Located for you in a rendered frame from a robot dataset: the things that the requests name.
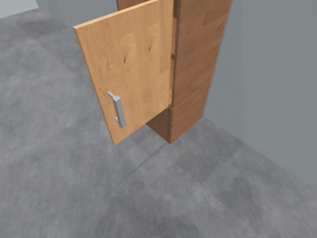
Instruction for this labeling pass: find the handle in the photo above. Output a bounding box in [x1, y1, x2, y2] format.
[107, 91, 127, 129]

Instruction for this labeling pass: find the cupboard door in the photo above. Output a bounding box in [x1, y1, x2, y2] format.
[72, 0, 173, 145]

